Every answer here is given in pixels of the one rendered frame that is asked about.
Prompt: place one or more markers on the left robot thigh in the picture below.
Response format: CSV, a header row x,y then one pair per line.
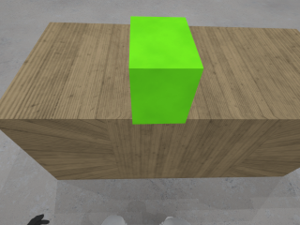
x,y
114,220

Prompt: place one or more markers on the carton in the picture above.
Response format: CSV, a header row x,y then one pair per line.
x,y
164,70

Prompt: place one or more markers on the robot left hand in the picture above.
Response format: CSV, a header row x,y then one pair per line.
x,y
38,220

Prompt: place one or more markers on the pedestal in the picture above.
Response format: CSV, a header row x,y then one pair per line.
x,y
69,106

